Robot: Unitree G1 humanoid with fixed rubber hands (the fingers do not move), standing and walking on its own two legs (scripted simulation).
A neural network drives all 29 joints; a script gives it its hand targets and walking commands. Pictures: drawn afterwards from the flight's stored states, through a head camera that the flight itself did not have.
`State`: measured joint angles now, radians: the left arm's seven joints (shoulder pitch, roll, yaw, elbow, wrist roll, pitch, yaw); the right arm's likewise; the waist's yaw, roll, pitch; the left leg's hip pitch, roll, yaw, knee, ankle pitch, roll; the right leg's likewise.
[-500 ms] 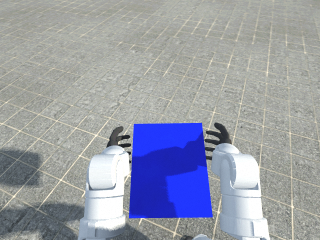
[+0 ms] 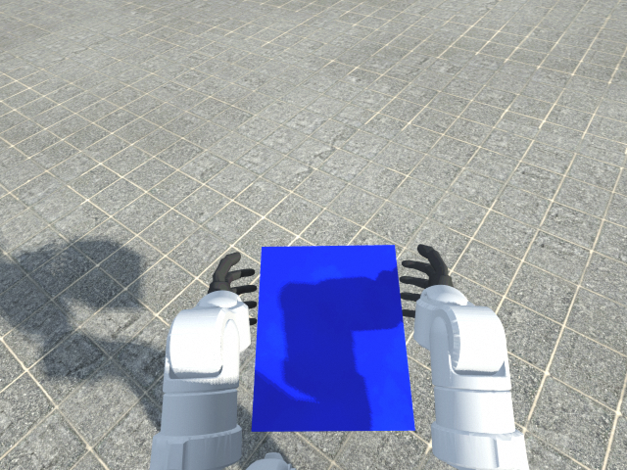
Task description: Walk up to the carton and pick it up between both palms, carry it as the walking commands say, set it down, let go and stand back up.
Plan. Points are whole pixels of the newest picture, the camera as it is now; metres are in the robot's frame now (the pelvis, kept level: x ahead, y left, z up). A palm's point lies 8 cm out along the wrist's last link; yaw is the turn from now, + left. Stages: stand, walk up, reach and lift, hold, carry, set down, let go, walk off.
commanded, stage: carry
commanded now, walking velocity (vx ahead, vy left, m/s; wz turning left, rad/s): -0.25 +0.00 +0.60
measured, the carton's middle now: (328, 340) +0.31 -0.01 -0.03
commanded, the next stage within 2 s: none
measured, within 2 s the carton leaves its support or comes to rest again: neither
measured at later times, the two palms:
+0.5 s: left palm out of the picture +0.06 +0.22 +0.07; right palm (336, 450) +0.16 -0.01 +0.08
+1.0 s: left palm out of the picture -0.19 +0.21 +0.07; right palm out of the picture -0.05 +0.00 +0.08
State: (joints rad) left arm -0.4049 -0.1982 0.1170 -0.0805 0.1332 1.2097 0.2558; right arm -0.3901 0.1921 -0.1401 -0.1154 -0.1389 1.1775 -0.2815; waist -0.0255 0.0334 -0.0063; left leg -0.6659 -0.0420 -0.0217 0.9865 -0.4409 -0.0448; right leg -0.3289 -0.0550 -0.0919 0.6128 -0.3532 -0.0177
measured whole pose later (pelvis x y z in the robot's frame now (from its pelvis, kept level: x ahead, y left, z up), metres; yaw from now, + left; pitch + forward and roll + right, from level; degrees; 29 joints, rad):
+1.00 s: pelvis -0.37 -0.06 -0.01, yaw +34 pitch +3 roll +2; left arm -0.37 -0.19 0.15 -0.07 0.17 1.20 0.23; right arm -0.44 0.21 -0.13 -0.02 -0.11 1.18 -0.34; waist -0.03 -0.04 -0.05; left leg -0.33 -0.02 0.06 0.61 -0.33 0.01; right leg -0.56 -0.22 -0.18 0.77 -0.38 0.06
